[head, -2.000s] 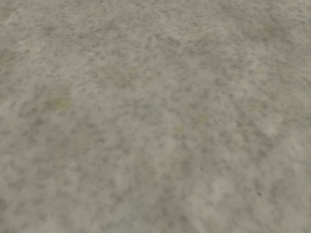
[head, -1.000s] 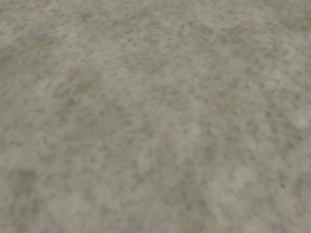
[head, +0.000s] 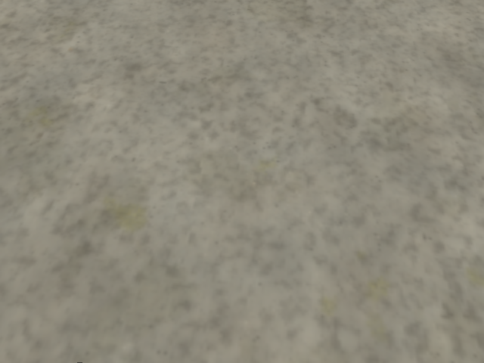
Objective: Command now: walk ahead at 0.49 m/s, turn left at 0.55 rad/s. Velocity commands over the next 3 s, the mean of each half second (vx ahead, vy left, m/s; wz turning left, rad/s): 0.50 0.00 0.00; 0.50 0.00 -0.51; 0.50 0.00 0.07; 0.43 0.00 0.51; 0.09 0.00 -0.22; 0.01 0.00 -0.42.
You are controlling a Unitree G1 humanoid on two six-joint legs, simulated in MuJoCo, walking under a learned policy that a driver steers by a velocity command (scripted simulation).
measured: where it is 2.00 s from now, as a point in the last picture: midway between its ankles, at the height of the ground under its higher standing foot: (285, 178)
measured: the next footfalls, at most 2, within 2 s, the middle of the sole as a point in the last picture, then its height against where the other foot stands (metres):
right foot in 0.16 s outside the picture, level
left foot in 0.66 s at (201, 332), level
